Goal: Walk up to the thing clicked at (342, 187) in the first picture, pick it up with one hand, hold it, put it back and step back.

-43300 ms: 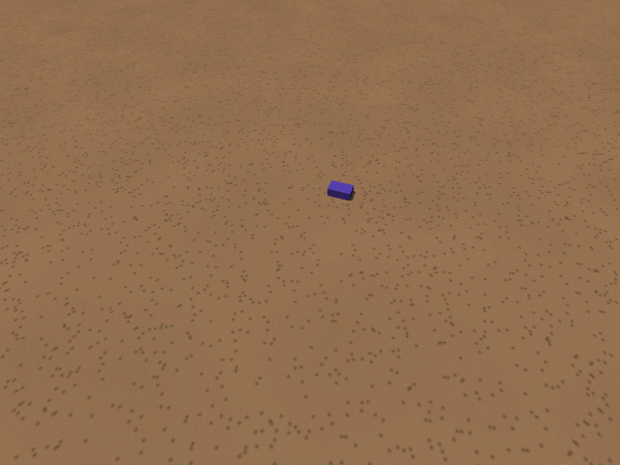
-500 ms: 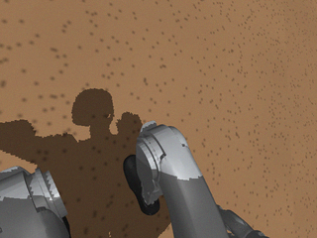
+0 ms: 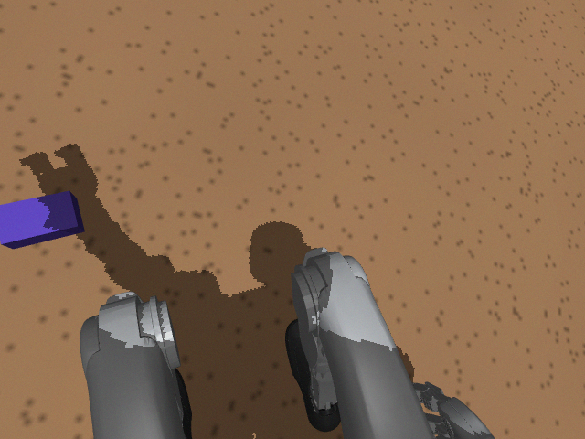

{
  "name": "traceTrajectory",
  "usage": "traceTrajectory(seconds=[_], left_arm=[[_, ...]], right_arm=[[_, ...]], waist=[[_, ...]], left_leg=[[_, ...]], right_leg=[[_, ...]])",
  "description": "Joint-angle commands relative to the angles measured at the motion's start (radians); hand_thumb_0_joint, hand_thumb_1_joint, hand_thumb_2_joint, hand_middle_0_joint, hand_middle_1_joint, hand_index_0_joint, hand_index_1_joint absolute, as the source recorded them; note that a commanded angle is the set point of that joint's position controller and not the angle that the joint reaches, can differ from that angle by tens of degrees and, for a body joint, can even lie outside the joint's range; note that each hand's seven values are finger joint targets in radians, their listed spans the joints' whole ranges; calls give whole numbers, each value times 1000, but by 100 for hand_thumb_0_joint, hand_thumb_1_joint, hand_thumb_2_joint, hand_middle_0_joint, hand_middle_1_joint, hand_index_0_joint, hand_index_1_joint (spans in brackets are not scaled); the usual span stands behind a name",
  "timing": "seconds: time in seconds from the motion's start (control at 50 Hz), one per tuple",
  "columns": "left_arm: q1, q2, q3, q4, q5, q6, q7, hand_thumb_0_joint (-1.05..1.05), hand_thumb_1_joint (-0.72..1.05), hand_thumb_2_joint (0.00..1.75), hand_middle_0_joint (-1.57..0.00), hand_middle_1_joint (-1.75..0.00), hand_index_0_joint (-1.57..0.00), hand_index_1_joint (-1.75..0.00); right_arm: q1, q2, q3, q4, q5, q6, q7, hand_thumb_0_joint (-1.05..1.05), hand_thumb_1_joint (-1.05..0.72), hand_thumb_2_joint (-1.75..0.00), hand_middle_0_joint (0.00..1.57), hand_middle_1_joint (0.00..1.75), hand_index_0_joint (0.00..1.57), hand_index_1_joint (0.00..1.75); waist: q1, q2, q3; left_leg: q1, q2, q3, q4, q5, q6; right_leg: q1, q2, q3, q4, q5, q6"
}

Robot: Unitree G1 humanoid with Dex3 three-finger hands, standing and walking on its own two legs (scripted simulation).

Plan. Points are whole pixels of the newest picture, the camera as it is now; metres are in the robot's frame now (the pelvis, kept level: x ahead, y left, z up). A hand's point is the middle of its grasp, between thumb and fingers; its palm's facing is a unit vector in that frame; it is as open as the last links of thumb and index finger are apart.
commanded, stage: withdraw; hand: left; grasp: from above
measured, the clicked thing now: (41, 219) +0.47 +0.33 -0.31
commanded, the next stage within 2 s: home in 0.44 s
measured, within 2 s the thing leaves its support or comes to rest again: neither
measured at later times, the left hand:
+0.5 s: hand out of the picture +0.47 +0.33 -0.17, palm faces -0.36 -0.06 -0.93, open 13.8 cm
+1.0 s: hand out of the picture +0.38 +0.32 -0.03, palm faces -0.30 -0.51 -0.81, open 8.9 cm
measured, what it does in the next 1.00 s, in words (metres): rises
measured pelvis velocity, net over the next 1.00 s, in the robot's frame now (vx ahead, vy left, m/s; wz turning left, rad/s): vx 0.00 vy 0.00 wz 0.08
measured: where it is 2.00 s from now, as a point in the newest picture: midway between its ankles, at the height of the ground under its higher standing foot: (251, 421)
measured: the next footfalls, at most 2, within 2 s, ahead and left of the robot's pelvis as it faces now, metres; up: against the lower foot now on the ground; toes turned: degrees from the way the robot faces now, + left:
none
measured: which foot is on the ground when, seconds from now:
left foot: down 0.00-1.00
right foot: down 0.00-1.00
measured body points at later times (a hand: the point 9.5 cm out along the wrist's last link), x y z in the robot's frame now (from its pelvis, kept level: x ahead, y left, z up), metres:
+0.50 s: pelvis -0.01 +0.00 -0.02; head +0.23 +0.10 +0.35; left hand +0.49 +0.33 -0.12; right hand +0.04 -0.28 -0.10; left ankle +0.07 +0.12 -0.30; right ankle +0.11 -0.13 -0.30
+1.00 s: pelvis +0.00 +0.00 +0.08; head +0.21 +0.06 +0.48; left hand +0.39 +0.35 +0.01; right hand +0.11 -0.27 -0.03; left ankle +0.07 +0.12 -0.30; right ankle +0.11 -0.14 -0.30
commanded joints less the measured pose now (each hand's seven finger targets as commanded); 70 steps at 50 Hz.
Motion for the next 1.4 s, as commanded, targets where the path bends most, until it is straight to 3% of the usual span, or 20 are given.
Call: traceTrajectory(seconds=[0.0, 0.06, 0.14, 0.2, 0.26, 0.36, 0.42, 0.54, 0.62, 0.7, 0.78, 0.8, 0.86, 0.92, 0.96, 1.0, 1.12, 1.18, 1.26, 1.38], left_arm=[[-237, 93, -54, -104, -65, -11, -148, 0, -49, 99, -11, -98, -10, -98], [-253, 159, -26, -141, -68, -61, -208, 0, -48, 99, -11, -98, -11, -99], [-289, 251, 33, -164, -49, -181, -211, 0, -47, 97, -13, -96, -12, -97], [-331, 281, 54, -165, 9, -277, -150, 0, -48, 98, -11, -97, -11, -97], [-404, 288, 57, -161, 79, -319, -37, 0, -51, 100, -9, -99, -8, -99], [-469, 321, 91, -110, 156, -281, 109, 0, -48, 97, -10, -97, -10, -96], [-483, 333, 103, -38, 172, -227, 160, 0, -44, 93, -14, -92, -14, -91], [-413, 319, 93, 32, 148, -121, 145, 0, -30, 89, -24, -81, -22, -80], [-366, 350, 134, -80, 56, -77, 70, 0, -9, 83, -22, -56, -20, -58], [-235, 293, 140, -221, -57, -59, -50, 0, 19, 78, -20, -43, -19, -44], [-75, 197, 152, -525, -224, -35, -162, 0, 49, 77, -18, -31, -18, -32], [-28, 168, 149, -611, -274, -24, -187, 0, 57, 80, -19, -30, -18, -30], [158, 89, 164, -715, -409, 20, -240, 0, 81, 86, -19, -29, -19, -29], [231, 1, 130, -842, -511, 47, -287, 0, 90, 90, -20, -30, -20, -30], [300, -11, 149, -925, -577, 64, -294, 0, 90, 90, -20, -30, -20, -30], [367, -91, 107, -977, -634, 80, -305, 0, 90, 90, -20, -30, -20, -30], [551, -202, 90, -1074, -775, 141, -285, 0, 90, 90, -20, -30, -20, -30], [586, -220, 99, -1190, -847, 183, -266, 0, 90, 90, -20, -30, -20, -30], [714, -269, 103, -1200, -951, 240, -248, 0, 90, 90, -20, -30, -20, -30], [870, -346, 94, -1307, -1072, 320, -224, 0, 90, 90, -20, -30, -20, -30]], right_arm=[[213, -288, -112, -33, 34, 51, -49, 0, -90, -90, 20, 30, 20, 30], [213, -283, -106, -50, 36, 72, -92, 0, -90, -90, 20, 30, 20, 30], [192, -258, -79, -56, 27, 86, -127, 0, -90, -90, 20, 30, 20, 30], [178, -242, -53, -50, 13, 90, -139, 0, -90, -90, 20, 30, 20, 30], [164, -241, -42, -39, -6, 105, -139, 0, -90, -90, 20, 30, 20, 30], [179, -267, -63, -12, -25, 102, -137, 0, -89, -90, 20, 30, 20, 30], [193, -279, -68, 1, -31, 87, -135, 0, -90, -90, 20, 30, 20, 30], [221, -280, -74, 2, -18, 56, -124, 0, -88, -89, 20, 30, 20, 30], [247, -279, -97, -15, 2, 48, -113, 0, -89, -90, 20, 30, 20, 30], [271, -266, -128, -29, 25, 60, -104, 0, -89, -90, 20, 30, 20, 30], [278, -261, -183, -59, 64, 88, -117, 0, -90, -90, 20, 30, 20, 30], [273, -252, -187, -76, 73, 94, -120, 0, -90, -90, 20, 30, 20, 30], [241, -228, -189, -91, 94, 113, -140, 0, -90, -90, 20, 30, 20, 30], [205, -194, -198, -112, 111, 115, -159, 0, -90, -90, 20, 30, 20, 30], [179, -185, -209, -130, 122, 109, -171, 0, -90, -90, 20, 30, 20, 30], [143, -176, -211, -142, 129, 101, -181, 0, -90, -90, 20, 30, 20, 30], [68, -140, -211, -182, 153, 60, -218, 0, -90, -90, 20, 30, 20, 30], [36, -127, -206, -201, 161, 36, -240, 0, -90, -90, 20, 30, 20, 30], [-4, -110, -186, -217, 170, 9, -269, 0, -90, -90, 20, 30, 20, 30], [-4, -69, -163, -243, 179, -25, -310, 0, -90, -90, 20, 30, 20, 30]], waist=[[-69, 153, -450], [-51, 80, -447], [-26, 70, -492], [-18, 159, -566], [-12, 299, -638], [-31, 411, -629], [-40, 423, -635], [-29, 392, -670], [9, 384, -756], [51, 349, -815], [120, 375, -915], [118, 358, -933], [128, 212, -792], [127, 162, -770], [160, 167, -791], [152, 179, -721], [164, 146, -624], [171, 152, -650], [169, 109, -550], [171, 102, -518]], left_leg=[[381, -11, 84, -333, 114, 41], [336, -27, 106, -309, 102, 47], [324, -28, 125, -259, 106, 49], [394, -19, 127, -245, 128, 36], [492, -14, 130, -245, 150, 22], [560, -10, 122, -272, 147, 9], [547, -10, 115, -271, 163, 11], [543, -16, 111, -273, 198, 20], [561, -20, 118, -298, 232, 24], [585, -22, 136, -332, 275, 27], [737, -20, 132, -427, 335, 10], [747, -16, 126, -453, 326, 13], [679, -18, 125, -500, 272, 32], [705, -8, 116, -566, 233, 41], [755, -3, 113, -615, 198, 40], [807, 5, 88, -681, 168, 32], [923, 14, 82, -853, 71, 31], [1006, 9, 95, -910, 79, 31], [1070, 6, 76, -1015, 28, 32], [1219, 2, 97, -1137, 103, 29]], right_leg=[[336, 33, -94, -285, 147, -98], [384, 23, -71, -312, 104, -103], [405, 19, -47, -306, 85, -97], [378, 23, -53, -268, 116, -90], [338, 29, -57, -224, 144, -94], [243, 27, -102, -184, 148, -103], [197, 20, -114, -156, 176, -102], [213, 11, -110, -154, 215, -98], [302, 6, -91, -181, 239, -95], [404, 10, -75, -234, 253, -100], [445, 0, -53, -298, 281, -110], [464, 3, -49, -313, 275, -108], [508, 5, -33, -396, 254, -103], [564, 4, -13, -468, 233, -95], [603, -1, -5, -505, 206, -93], [593, -7, -10, -537, 183, -96], [706, -10, 4, -684, 117, -87], [805, -13, 23, -769, 113, -86], [885, -16, 38, -867, 68, -80], [1075, -13, 57, -1025, 121, -79]])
